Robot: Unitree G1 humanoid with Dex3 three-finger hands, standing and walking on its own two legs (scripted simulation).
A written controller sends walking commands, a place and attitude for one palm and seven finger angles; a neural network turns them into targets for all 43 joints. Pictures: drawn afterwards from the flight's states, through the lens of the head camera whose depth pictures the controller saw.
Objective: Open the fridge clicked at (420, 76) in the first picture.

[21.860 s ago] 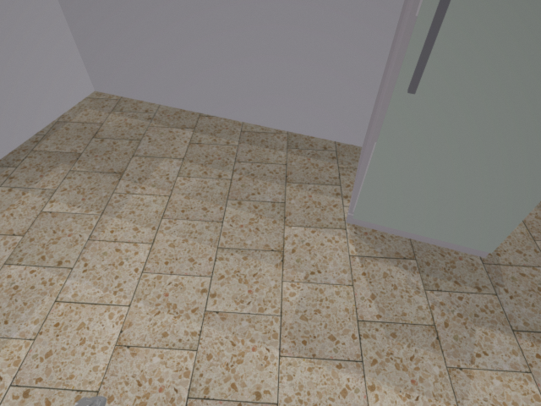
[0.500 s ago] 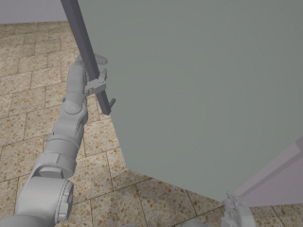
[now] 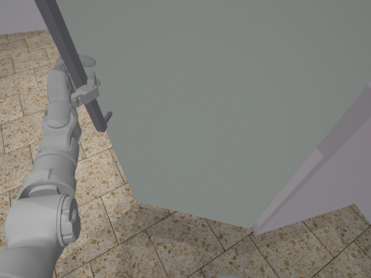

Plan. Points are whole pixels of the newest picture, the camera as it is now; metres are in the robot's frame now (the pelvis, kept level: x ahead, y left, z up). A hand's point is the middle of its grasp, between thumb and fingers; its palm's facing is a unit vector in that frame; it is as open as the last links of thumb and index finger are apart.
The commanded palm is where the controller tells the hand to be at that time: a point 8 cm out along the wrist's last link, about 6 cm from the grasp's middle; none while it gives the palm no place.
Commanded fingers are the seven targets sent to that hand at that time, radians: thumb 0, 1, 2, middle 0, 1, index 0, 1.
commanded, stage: stop walking and hold the door back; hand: left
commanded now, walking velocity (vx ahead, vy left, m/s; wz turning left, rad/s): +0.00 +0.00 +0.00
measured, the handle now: (72, 41) +0.51 +0.21 +0.24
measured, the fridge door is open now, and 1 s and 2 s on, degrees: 61 62 61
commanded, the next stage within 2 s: loosen the grip on the handle in 0.38 s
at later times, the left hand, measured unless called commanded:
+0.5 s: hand (86, 97) +0.44 +0.20 +0.15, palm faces +0.16 -0.97 -0.18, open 5.6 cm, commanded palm +0.41 +0.24 +0.15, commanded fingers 0.00 0.66 0.78 -0.45 -1.40 -0.45 -1.40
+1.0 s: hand (89, 98) +0.46 +0.20 +0.14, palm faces +0.18 -0.97 -0.16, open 13.6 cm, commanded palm +0.42 +0.25 +0.15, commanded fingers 0.00 -0.55 0.20 -0.25 -1.15 -0.25 -1.15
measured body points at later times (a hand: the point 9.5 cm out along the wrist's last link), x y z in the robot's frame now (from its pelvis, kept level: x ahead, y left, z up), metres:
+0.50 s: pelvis -0.01 +0.02 +0.00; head +0.03 +0.02 +0.45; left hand +0.43 +0.25 +0.17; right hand +0.14 -0.22 -0.11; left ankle +0.04 +0.13 -0.73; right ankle +0.02 -0.12 -0.73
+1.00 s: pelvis -0.01 +0.00 +0.00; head +0.03 +0.01 +0.44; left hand +0.44 +0.25 +0.15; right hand +0.02 -0.27 -0.11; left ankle +0.04 +0.13 -0.73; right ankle +0.02 -0.12 -0.73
